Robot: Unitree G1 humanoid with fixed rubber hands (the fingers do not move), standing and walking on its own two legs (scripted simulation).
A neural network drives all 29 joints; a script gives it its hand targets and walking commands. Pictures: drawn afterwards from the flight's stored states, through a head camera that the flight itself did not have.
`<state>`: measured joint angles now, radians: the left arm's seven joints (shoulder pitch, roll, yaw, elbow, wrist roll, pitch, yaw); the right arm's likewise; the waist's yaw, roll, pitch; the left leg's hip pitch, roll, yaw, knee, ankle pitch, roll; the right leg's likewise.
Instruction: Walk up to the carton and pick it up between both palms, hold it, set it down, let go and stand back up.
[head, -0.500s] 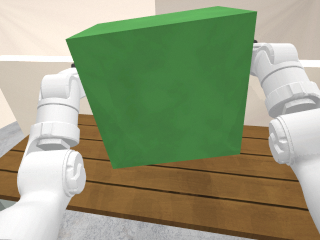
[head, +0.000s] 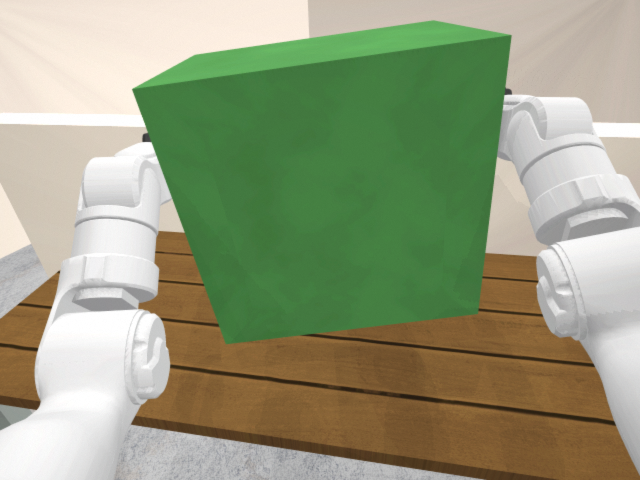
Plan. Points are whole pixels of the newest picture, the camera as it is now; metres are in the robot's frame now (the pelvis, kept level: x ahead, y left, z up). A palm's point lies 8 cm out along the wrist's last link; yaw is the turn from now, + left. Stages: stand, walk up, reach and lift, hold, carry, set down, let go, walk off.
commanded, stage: hold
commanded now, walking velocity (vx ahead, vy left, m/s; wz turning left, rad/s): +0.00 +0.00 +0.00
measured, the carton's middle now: (331, 179) +0.35 -0.03 +0.29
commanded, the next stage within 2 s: set down in 1.20 s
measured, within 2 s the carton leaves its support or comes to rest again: neither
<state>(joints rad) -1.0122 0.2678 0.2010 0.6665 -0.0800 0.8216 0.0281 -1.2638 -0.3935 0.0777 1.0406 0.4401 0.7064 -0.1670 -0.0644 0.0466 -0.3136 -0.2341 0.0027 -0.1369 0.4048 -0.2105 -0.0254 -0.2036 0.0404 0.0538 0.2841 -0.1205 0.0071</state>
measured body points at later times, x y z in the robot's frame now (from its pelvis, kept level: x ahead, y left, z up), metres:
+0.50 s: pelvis +0.00 +0.00 +0.00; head -0.11 -0.01 +0.44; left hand +0.39 +0.16 +0.32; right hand +0.37 -0.22 +0.34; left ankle +0.00 +0.13 -0.75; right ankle +0.02 -0.13 -0.75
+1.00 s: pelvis +0.00 +0.00 +0.00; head -0.11 +0.00 +0.44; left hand +0.39 +0.16 +0.32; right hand +0.37 -0.22 +0.35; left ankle +0.00 +0.13 -0.75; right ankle +0.02 -0.13 -0.75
